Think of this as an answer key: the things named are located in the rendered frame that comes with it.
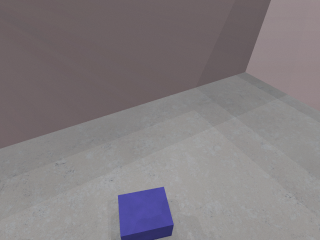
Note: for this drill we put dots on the carton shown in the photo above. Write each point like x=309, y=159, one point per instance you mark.
x=145, y=215

